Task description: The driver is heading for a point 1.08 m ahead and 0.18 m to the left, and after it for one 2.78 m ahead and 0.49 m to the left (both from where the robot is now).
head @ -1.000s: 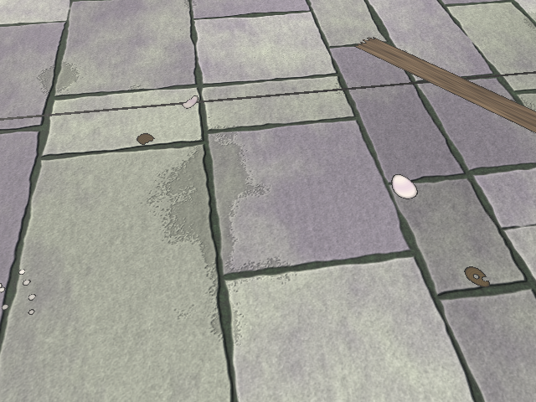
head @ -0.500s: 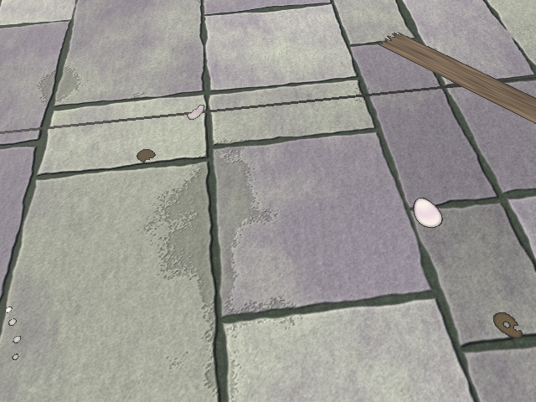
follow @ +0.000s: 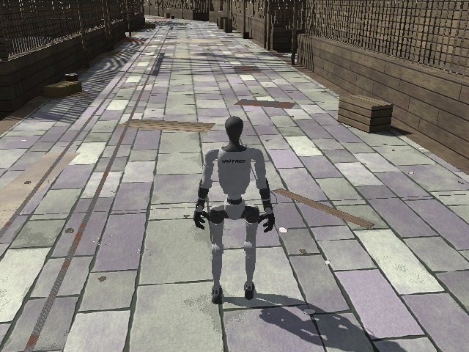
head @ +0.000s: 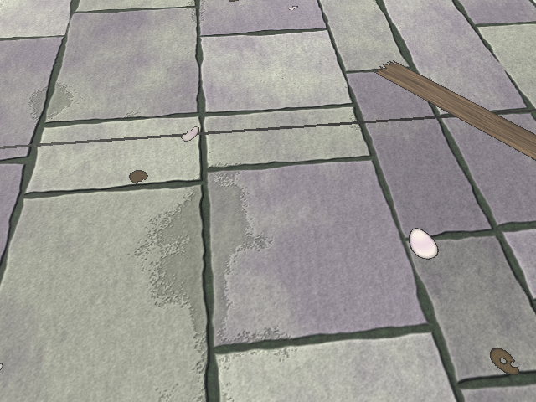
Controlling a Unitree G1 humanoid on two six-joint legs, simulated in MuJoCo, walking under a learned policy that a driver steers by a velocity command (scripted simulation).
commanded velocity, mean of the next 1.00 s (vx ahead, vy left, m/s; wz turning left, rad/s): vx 0.17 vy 0.00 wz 0.00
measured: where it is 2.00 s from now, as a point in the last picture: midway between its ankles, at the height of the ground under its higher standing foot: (275, 322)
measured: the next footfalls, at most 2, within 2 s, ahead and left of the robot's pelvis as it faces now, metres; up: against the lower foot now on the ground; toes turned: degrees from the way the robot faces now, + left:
right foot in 1.16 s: +0.42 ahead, -0.11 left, +0.00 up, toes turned -3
left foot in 1.70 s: +0.72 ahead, +0.14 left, +0.00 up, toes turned +12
